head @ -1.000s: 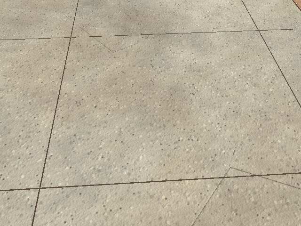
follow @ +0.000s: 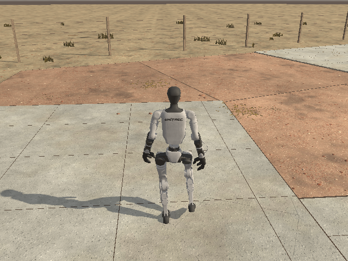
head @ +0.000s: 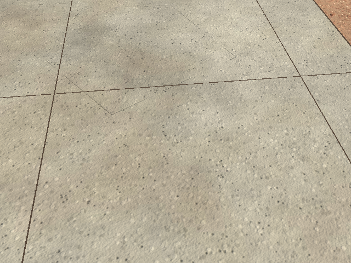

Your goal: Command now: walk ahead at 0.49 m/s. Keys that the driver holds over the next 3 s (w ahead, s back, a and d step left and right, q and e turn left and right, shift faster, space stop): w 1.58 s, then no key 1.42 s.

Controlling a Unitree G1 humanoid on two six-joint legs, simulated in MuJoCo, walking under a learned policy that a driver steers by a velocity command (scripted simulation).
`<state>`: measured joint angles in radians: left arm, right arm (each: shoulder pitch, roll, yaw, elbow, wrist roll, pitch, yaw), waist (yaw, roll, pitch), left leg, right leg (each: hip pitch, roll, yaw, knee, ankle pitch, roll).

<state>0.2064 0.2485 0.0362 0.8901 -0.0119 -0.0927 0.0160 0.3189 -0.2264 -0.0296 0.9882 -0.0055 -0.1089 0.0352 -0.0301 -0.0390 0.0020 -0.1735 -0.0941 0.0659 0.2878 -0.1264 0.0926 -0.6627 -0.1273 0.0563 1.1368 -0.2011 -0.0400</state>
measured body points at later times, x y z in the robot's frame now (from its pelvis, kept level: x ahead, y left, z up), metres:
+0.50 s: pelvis +0.28 -0.08 +0.00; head +0.29 -0.10 +0.45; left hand +0.33 +0.18 -0.12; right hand +0.37 -0.35 -0.14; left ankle +0.28 +0.08 -0.66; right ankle +0.30 -0.16 -0.74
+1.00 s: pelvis +0.55 -0.01 -0.01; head +0.58 +0.00 +0.44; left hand +0.59 +0.26 -0.15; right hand +0.66 -0.27 -0.13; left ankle +0.61 +0.07 -0.74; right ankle +0.47 -0.17 -0.65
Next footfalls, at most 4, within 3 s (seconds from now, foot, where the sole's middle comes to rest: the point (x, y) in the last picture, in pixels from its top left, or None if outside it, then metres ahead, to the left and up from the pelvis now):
0.30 right None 0.34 -0.17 -0.78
0.86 left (158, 231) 0.65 0.07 -0.78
1.42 right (209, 166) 0.96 -0.16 -0.78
1.88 left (161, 133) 1.17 0.07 -0.78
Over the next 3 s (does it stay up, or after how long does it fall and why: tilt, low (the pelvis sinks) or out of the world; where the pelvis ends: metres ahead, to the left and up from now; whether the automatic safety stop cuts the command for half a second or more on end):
stays up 1.09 -0.06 -0.01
